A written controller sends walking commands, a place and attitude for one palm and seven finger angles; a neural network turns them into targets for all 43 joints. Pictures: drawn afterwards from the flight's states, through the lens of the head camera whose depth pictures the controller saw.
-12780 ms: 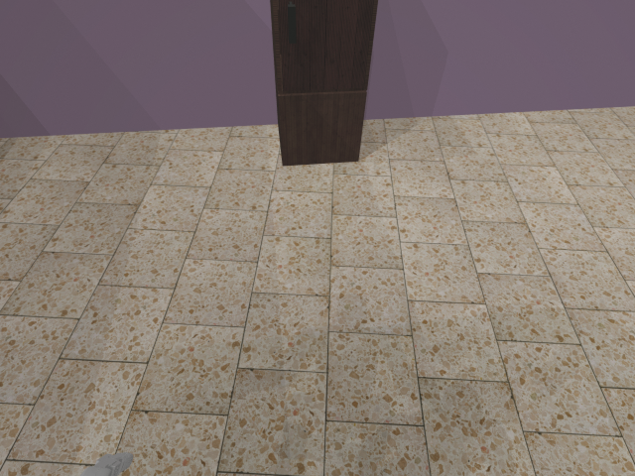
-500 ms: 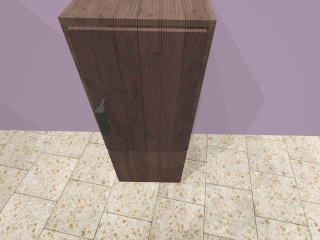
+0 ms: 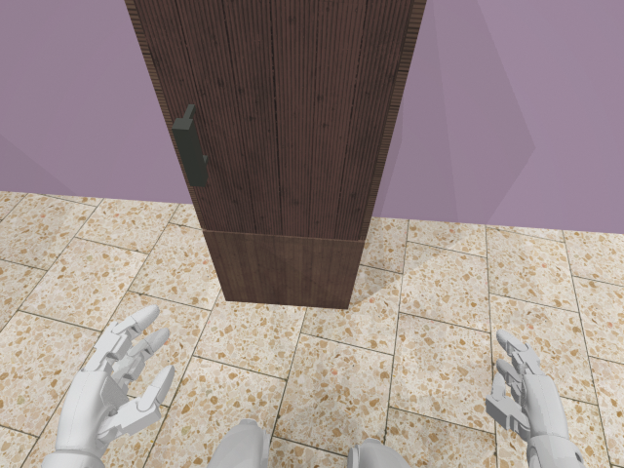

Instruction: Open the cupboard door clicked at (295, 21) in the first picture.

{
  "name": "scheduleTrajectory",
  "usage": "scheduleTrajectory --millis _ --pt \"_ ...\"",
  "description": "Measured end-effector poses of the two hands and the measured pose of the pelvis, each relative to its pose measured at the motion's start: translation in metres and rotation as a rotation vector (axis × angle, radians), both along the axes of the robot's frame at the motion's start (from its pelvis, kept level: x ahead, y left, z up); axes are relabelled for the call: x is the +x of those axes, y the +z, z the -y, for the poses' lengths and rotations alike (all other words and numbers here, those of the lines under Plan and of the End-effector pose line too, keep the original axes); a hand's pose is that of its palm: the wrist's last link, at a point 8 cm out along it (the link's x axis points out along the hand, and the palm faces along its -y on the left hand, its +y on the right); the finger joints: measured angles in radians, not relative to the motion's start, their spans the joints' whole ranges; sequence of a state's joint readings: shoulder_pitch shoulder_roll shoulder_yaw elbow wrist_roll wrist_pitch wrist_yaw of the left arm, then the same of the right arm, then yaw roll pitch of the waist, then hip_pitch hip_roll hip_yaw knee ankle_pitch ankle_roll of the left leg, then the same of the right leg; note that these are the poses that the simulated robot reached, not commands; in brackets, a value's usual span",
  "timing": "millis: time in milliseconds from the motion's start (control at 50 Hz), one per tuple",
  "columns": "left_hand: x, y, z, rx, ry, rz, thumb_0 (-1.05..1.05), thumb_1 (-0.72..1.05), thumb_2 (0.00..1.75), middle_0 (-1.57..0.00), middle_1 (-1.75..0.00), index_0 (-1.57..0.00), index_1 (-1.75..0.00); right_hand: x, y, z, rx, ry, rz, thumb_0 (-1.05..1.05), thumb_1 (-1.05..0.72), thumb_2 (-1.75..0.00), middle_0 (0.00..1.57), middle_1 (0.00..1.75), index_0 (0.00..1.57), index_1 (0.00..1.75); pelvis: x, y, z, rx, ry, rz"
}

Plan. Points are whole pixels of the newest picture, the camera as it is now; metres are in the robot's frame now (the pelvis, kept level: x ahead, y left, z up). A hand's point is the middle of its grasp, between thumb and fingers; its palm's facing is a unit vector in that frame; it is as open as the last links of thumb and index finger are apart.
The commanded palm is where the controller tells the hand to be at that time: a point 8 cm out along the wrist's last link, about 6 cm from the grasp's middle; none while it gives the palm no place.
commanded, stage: raise the hand with hooked fingers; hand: left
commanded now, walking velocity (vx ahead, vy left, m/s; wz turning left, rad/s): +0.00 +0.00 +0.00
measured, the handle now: (194, 145) +0.59 +0.26 +0.03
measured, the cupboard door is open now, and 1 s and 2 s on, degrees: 0 0 0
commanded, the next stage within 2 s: move the hooked fingers beside the handle in 1.66 s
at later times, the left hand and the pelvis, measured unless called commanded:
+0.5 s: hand (98, 337) +0.25 +0.27 +0.04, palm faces +0.08 -0.99 -0.08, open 11.7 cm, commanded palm +0.22 +0.32 +0.04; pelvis +0.00 +0.05 +0.00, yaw -1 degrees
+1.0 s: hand (78, 309) +0.28 +0.31 +0.04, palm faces +0.01 -1.00 -0.05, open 13.9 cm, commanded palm +0.26 +0.37 +0.05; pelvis +0.00 +0.06 +0.00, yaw -1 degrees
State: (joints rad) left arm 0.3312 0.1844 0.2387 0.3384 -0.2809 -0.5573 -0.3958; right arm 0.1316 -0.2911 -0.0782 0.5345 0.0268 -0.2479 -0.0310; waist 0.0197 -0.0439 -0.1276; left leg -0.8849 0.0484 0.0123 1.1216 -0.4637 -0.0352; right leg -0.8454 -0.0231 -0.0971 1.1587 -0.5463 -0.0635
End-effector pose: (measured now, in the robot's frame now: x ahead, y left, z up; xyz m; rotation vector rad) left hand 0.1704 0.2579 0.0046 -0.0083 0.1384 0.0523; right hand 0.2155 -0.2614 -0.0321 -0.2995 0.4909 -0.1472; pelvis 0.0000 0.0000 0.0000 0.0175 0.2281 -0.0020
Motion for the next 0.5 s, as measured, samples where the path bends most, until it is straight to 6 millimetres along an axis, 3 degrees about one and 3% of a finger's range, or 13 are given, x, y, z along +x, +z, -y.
scheduleTrajectory --millis 40,100,180,240,300,380,500 --pt "-0.012 -0.003 -0.011 0.019 0.056 0.020 0.01 0.54 0.74 -0.23 -0.53 -0.23 -0.54 0.000 -0.009 -0.005 -0.011 0.011 0.000 0.01 -0.90 -0.90 0.20 0.30 0.20 0.30 -0.004 -0.009 0.000 -0.015 0.008 -0.006" --pt "-0.010 0.014 -0.022 0.068 0.074 0.146 0.02 0.47 0.71 -0.23 -0.58 -0.23 -0.58 -0.006 -0.027 -0.019 -0.007 0.025 -0.029 0.01 -0.90 -0.90 0.20 0.30 0.20 0.30 -0.008 -0.020 -0.002 -0.037 0.017 -0.013" --pt "0.020 0.034 -0.021 0.091 -0.052 0.254 0.02 0.38 0.67 -0.23 -0.63 -0.24 -0.64 -0.027 -0.052 -0.042 0.037 0.024 -0.101 0.01 -0.90 -0.90 0.20 0.30 0.20 0.30 -0.012 -0.025 -0.008 -0.062 0.023 -0.020" --pt "0.048 0.029 -0.019 0.060 -0.150 0.168 0.01 0.31 0.64 -0.24 -0.68 -0.24 -0.69 -0.049 -0.063 -0.056 0.085 -0.011 -0.163 0.01 -0.90 -0.90 0.20 0.30 0.20 0.30 -0.014 -0.022 -0.014 -0.068 0.019 -0.026" --pt "0.062 0.019 -0.024 0.009 -0.155 0.032 0.01 0.24 0.61 -0.24 -0.72 -0.25 -0.73 -0.071 -0.064 -0.064 0.121 -0.063 -0.218 0.01 -0.90 -0.90 0.20 0.30 0.21 0.30 -0.013 -0.014 -0.022 -0.063 0.005 -0.030" --pt "0.060 0.025 -0.042 0.010 -0.050 0.001 0.01 0.15 0.57 -0.25 -0.78 -0.26 -0.79 -0.092 -0.058 -0.066 0.121 -0.112 -0.266 0.01 -0.90 -0.90 0.20 0.30 0.21 0.30 -0.007 -0.003 -0.033 -0.057 -0.013 -0.038" --pt "0.051 0.037 -0.068 0.089 0.019 0.118 0.01 0.01 0.51 -0.26 -0.87 -0.26 -0.88 -0.096 -0.056 -0.062 0.052 -0.084 -0.306 0.01 -0.90 -0.90 0.20 0.30 0.21 0.30 -0.004 -0.005 -0.046 -0.064 -0.003 -0.054"
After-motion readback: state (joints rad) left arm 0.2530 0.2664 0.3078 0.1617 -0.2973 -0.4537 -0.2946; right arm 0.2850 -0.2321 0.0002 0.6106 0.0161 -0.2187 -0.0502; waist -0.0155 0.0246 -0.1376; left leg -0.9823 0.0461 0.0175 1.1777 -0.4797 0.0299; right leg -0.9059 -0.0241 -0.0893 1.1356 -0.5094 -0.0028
